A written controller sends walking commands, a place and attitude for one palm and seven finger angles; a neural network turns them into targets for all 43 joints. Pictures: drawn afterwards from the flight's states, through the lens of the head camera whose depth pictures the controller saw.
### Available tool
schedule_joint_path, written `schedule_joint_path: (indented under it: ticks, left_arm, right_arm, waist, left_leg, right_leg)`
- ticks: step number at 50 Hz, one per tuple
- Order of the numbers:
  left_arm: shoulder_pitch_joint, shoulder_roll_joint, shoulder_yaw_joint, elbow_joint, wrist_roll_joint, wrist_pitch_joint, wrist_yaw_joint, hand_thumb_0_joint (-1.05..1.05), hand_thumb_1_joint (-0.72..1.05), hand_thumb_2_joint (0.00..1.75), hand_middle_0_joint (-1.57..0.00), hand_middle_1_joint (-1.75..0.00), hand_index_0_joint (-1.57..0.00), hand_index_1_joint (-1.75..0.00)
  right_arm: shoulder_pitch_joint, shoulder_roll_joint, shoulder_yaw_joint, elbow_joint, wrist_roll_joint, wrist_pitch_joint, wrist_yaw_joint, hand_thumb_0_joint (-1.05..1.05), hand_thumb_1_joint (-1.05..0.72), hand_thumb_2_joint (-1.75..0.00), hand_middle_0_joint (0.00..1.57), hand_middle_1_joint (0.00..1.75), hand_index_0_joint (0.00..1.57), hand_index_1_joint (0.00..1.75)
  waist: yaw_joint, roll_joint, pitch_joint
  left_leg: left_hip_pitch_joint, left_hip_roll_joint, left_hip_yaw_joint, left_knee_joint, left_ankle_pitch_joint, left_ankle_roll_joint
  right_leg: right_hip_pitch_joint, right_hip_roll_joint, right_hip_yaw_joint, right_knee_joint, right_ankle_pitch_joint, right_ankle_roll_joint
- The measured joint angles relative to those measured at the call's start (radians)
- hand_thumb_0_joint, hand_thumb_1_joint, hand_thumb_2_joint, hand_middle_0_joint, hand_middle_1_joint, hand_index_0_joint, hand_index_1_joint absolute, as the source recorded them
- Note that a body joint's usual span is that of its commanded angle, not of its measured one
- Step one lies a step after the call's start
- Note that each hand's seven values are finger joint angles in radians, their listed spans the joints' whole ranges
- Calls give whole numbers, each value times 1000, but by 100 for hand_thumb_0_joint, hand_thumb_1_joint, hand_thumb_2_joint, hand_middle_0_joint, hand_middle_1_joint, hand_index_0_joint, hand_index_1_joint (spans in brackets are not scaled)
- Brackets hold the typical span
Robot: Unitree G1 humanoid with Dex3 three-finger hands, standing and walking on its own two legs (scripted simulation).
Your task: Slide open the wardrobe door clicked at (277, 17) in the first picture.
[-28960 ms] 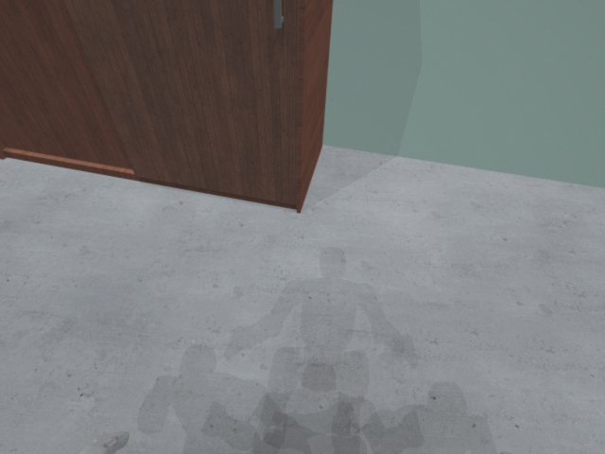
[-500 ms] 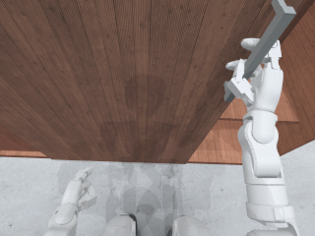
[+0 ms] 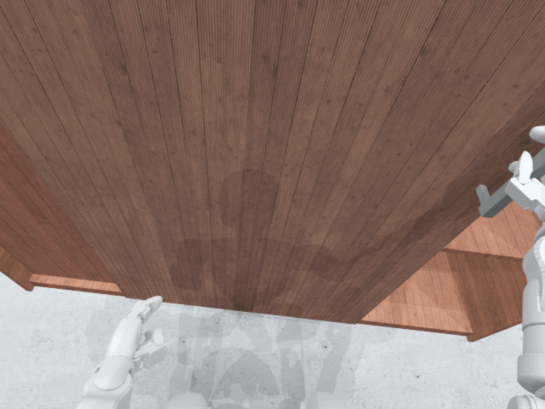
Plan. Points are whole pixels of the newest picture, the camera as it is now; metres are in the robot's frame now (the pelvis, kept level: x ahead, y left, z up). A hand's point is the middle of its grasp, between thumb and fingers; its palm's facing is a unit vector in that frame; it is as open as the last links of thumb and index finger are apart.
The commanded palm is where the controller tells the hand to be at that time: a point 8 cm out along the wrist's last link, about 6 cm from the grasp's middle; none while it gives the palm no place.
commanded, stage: stop walking and hold the door there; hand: right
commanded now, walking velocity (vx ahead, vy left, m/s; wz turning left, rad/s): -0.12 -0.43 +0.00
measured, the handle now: (536, 154) +0.42 -0.32 +0.19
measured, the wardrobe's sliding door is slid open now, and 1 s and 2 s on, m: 0.45 0.45 0.45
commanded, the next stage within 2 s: none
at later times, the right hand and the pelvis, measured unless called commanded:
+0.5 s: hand (521, 183) +0.38 -0.29 +0.17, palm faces +0.39 +0.89 -0.25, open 5.9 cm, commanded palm +0.34 -0.33 +0.16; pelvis -0.05 -0.03 +0.01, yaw +7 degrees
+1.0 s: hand (520, 182) +0.38 -0.29 +0.18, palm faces +0.40 +0.88 -0.26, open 5.7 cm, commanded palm +0.34 -0.33 +0.16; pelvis -0.06 -0.03 +0.01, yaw +8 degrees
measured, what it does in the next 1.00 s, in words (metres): steps on the spot: right foot, then left foot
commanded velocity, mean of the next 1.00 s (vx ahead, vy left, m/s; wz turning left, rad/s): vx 0.00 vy -0.06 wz -0.02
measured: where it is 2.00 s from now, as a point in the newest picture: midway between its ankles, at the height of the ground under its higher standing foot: outside the picture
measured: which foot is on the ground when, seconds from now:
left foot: down 0.00-0.32, up 0.34-0.46, down 0.48-1.00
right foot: up 0.00-0.26, down 0.28-1.00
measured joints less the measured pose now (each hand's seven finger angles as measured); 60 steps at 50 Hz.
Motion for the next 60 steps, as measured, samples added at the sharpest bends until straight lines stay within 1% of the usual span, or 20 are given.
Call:
schedule_joint_path:
  ticks: [2,4,6,8,11,13,14,15,17,19,21,24,25,27,30,39,43,52,57,60]
  left_arm:
    - [1,34,17,19,0,-9,18,1,90,90,-20,-30,-20,-30]
    - [16,58,30,32,4,-15,30,1,90,90,-20,-30,-20,-30]
    - [39,76,40,38,5,-15,37,1,90,90,-20,-30,-20,-30]
    - [65,92,49,44,7,-14,42,1,90,90,-20,-30,-20,-30]
    - [107,116,61,51,9,-8,48,1,90,90,-20,-30,-20,-30]
    - [135,129,70,51,8,-2,52,1,90,90,-20,-30,-20,-30]
    - [150,138,77,46,8,-1,56,1,90,90,-20,-30,-20,-30]
    - [157,131,84,52,8,1,61,1,90,90,-20,-30,-20,-30]
    - [176,106,84,53,2,7,65,1,90,90,-19,-30,-20,-30]
    - [197,78,68,50,4,4,67,1,90,90,-19,-30,-20,-30]
    - [221,47,48,47,7,-6,68,1,90,90,-19,-30,-20,-30]
    - [246,5,9,53,6,-15,63,1,90,90,-20,-30,-20,-30]
    - [241,-3,-2,62,7,-15,62,1,90,90,-20,-30,-20,-30]
    - [232,-12,-13,78,11,-17,62,1,90,90,-20,-30,-20,-30]
    - [231,-18,-20,91,9,-17,65,1,90,90,-20,-30,-20,-30]
    - [258,8,-12,115,0,-29,80,1,90,90,-20,-30,-21,-30]
    - [255,26,-4,119,-1,-34,80,1,90,90,-20,-30,-21,-30]
    - [227,72,29,104,-3,-25,74,1,90,90,-20,-30,-20,-30]
    - [195,108,55,103,-1,-2,65,1,90,90,-20,-30,-20,-30]
    - [177,109,56,94,3,-1,64,1,90,90,-20,-30,-20,-30]
  right_arm:
    - [21,-2,-33,35,-2,4,2,-11,-67,-82,43,140,30,135]
    - [30,-9,-58,70,-12,-9,6,-11,-67,-82,44,140,33,136]
    - [32,-19,-75,97,-26,-25,10,-11,-66,-82,45,140,35,136]
    - [30,-27,-78,112,-37,-31,7,-11,-66,-82,45,139,35,137]
    - [25,-30,-70,124,-49,-36,2,-10,-66,-83,45,140,35,137]
    - [22,-28,-59,123,-52,-35,0,-10,-66,-83,46,140,35,137]
    - [19,-25,-50,119,-52,-33,-1,-10,-67,-84,46,140,35,137]
    - [10,-28,-39,119,-52,-30,-3,-10,-67,-83,46,140,34,137]
    - [-7,-33,-21,130,-49,-24,-4,-9,-68,-83,46,140,32,136]
    - [-8,-40,-13,145,-47,-21,-8,-8,-70,-82,46,140,30,135]
    - [-11,-46,-7,168,-49,-22,-14,-8,-71,-81,46,140,29,135]
    - [-28,-69,-3,206,-47,-27,-10,-8,-72,-80,46,140,29,135]
    - [-33,-74,-9,216,-47,-30,-11,-8,-72,-80,46,140,28,135]
    - [-47,-76,-17,239,-45,-32,-17,-8,-72,-80,45,139,28,136]
    - [-70,-84,-22,278,-43,-36,-10,-8,-72,-80,45,138,29,137]
    - [-130,-86,0,382,-47,-64,-18,-8,-71,-82,44,138,32,139]
    - [-142,-87,7,411,-47,-70,-24,-8,-71,-82,44,139,32,139]
    - [-138,-74,13,414,-40,-93,-14,-8,-70,-85,44,139,33,139]
    - [-145,-37,30,386,-47,-103,19,-12,-68,-85,45,140,36,140]
    - [-161,-11,56,355,-53,-100,37,-14,-67,-85,46,140,39,140]
  waist:
    - [8,14,-10]
    - [22,41,-20]
    - [39,71,-36]
    - [49,95,-53]
    - [62,112,-85]
    - [71,106,-106]
    - [75,93,-116]
    - [80,104,-118]
    - [72,132,-120]
    - [65,141,-132]
    - [65,134,-147]
    - [60,138,-166]
    - [57,129,-162]
    - [65,101,-144]
    - [77,87,-136]
    - [62,97,-149]
    - [54,97,-153]
    - [38,71,-161]
    - [35,61,-146]
    - [46,83,-133]
  left_leg:
    - [1,21,-33,-37,29,-7]
    - [9,40,-52,-79,59,-6]
    - [12,54,-58,-113,81,-6]
    - [13,58,-63,-141,101,-7]
    - [9,52,-67,-165,125,-14]
    - [1,36,-67,-158,129,-22]
    - [-8,22,-63,-144,126,-26]
    - [-18,27,-68,-126,121,-30]
    - [-30,34,-89,-104,88,-8]
    - [-46,27,-77,-35,-10,9]
    - [-37,14,-52,12,-60,20]
    - [40,11,-28,-77,1,24]
    - [47,4,-31,-105,30,5]
    - [48,-14,-30,-125,53,-6]
    - [37,-11,-32,-134,65,-8]
    - [13,6,-49,-122,58,1]
    - [20,2,-47,-126,69,-6]
    - [21,-7,-24,-124,51,1]
    - [18,33,-14,-98,30,-21]
    - [11,80,-7,-70,14,-47]
  right_leg:
    - [-43,85,-28,74,-11,-4]
    - [-56,136,-64,30,-8,-9]
    - [-56,164,-87,-53,2,-15]
    - [-41,174,-94,-138,20,-22]
    - [16,168,-84,-307,107,-29]
    - [82,148,-74,-450,228,-31]
    - [115,130,-70,-514,275,-37]
    - [120,135,-76,-527,279,-51]
    - [119,145,-98,-519,279,-70]
    - [122,138,-120,-529,285,-77]
    - [116,125,-128,-537,295,-80]
    - [84,117,-145,-512,292,-76]
    - [71,106,-151,-495,286,-74]
    - [61,88,-150,-484,286,-73]
    - [52,92,-154,-498,306,-78]
    - [60,113,-172,-548,339,-89]
    - [64,108,-168,-545,335,-82]
    - [40,100,-140,-509,306,-66]
    - [9,149,-68,-394,170,-50]
    - [30,154,-57,-419,183,-45]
